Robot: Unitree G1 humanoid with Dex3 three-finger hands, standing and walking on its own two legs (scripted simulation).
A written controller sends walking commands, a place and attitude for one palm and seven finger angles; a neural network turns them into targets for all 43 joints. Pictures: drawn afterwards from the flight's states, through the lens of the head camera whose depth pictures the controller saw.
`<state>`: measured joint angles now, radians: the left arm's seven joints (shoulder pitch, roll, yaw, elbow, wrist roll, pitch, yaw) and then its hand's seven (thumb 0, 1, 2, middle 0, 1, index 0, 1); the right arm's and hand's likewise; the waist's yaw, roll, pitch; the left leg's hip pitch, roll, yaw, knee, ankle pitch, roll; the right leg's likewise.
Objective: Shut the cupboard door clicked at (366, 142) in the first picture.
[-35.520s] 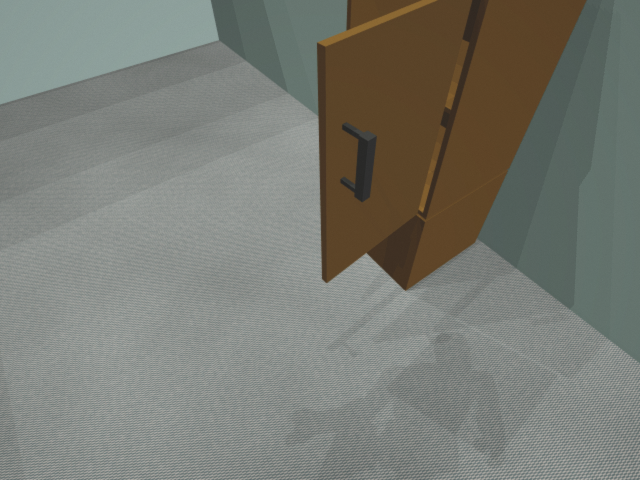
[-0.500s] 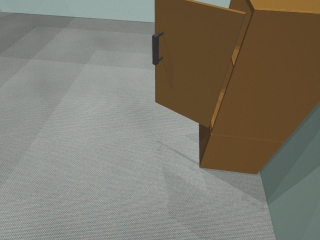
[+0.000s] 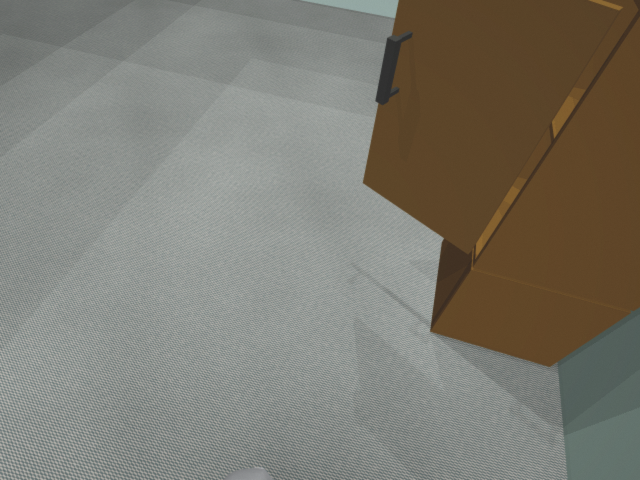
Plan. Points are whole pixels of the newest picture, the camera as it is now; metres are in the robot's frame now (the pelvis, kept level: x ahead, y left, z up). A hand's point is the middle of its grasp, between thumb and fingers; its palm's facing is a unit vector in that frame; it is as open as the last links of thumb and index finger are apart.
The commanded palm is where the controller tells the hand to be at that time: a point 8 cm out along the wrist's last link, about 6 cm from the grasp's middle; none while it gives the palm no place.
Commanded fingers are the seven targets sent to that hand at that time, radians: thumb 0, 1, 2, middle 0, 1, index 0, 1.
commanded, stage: walk to a spot facing it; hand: left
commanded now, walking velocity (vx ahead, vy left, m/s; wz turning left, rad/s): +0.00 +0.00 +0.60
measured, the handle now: (394, 68) +0.88 -0.13 +0.05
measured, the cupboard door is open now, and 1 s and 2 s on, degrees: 63 63 63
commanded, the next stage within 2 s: turn to face it in 1.68 s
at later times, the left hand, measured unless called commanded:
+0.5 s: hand out of the picture +0.03 +0.20 -0.14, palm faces +0.26 -0.91 -0.31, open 7.4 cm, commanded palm none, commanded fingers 0.00 0.90 0.90 -0.20 -0.30 -0.20 -0.30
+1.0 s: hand out of the picture -0.07 +0.22 -0.15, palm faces +0.59 -0.77 -0.24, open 7.4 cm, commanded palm none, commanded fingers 0.00 0.90 0.90 -0.20 -0.30 -0.20 -0.30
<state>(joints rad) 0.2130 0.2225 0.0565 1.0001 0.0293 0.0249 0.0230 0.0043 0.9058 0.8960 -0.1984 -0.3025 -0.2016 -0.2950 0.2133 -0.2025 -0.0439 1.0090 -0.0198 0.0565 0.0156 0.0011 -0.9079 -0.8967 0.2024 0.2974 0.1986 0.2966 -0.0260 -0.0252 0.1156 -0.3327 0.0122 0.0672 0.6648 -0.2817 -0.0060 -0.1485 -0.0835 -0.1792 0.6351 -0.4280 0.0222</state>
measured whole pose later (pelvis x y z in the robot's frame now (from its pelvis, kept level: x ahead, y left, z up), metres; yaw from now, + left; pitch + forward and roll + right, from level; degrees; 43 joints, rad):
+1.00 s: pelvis +0.01 +0.00 +0.02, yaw +36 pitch +1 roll -1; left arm 0.22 0.27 0.09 0.90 0.03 0.05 -0.01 0.01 0.91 0.90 -0.19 -0.30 -0.20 -0.29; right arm 0.19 -0.22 -0.03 0.88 -0.03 0.00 0.01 0.00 -0.91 -0.90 0.20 0.30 0.20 0.30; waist 0.01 -0.03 0.10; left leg -0.23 -0.01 -0.04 0.52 -0.31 0.02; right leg -0.49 -0.10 -0.04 1.03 -0.41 0.07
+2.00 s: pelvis +0.22 +0.26 +0.02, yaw +65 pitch +0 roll +0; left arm 0.15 0.21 0.05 0.90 0.03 0.01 0.00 0.00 0.91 0.90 -0.19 -0.30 -0.19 -0.29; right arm 0.28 -0.15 -0.02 0.99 -0.02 -0.03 -0.02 0.00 -0.91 -0.90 0.20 0.30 0.20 0.30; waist -0.01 -0.02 0.06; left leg -0.11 -0.06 0.02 0.40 -0.29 0.07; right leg -0.50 -0.07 -0.03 0.76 -0.17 0.04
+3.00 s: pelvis +0.27 +0.35 +0.01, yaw +30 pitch +0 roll +0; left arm 0.18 0.22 0.05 0.87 0.03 0.05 -0.01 0.01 0.91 0.90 -0.20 -0.30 -0.20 -0.29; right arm 0.19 -0.27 -0.06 0.90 -0.02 0.05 -0.01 0.00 -0.91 -0.90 0.20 0.30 0.20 0.30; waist -0.01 0.02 0.09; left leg -0.48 0.07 0.04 1.03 -0.43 -0.09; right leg -0.28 0.02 0.02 0.53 -0.25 -0.02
